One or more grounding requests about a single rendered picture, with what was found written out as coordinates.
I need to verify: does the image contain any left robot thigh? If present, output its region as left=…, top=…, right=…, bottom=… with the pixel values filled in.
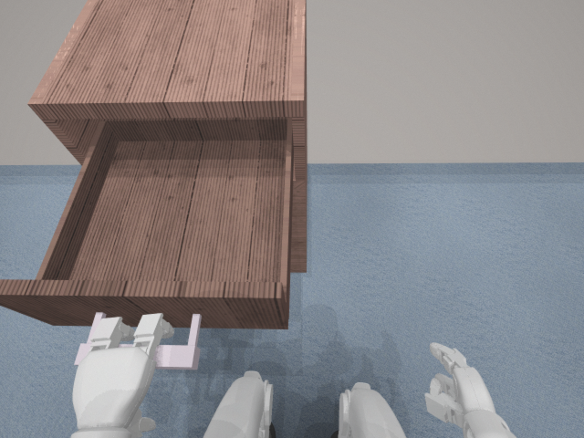
left=203, top=377, right=273, bottom=438

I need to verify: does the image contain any right robot hand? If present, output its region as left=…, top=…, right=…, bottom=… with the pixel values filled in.
left=424, top=342, right=495, bottom=429

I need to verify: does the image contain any drawer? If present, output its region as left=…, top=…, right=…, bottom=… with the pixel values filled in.
left=0, top=117, right=294, bottom=329

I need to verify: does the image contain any cabinet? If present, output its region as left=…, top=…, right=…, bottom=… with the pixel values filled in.
left=27, top=0, right=308, bottom=273

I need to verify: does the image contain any left robot hand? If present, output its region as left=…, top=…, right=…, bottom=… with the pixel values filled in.
left=72, top=313, right=174, bottom=438

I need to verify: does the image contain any robot thigh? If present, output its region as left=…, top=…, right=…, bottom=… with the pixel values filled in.
left=339, top=388, right=406, bottom=438
left=203, top=377, right=273, bottom=438

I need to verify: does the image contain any handle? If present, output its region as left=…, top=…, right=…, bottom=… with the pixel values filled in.
left=74, top=312, right=202, bottom=370

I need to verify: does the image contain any right robot forearm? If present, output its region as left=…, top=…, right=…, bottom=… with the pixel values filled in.
left=462, top=410, right=516, bottom=438

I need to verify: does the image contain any right robot thigh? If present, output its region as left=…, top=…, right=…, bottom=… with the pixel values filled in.
left=339, top=388, right=406, bottom=438

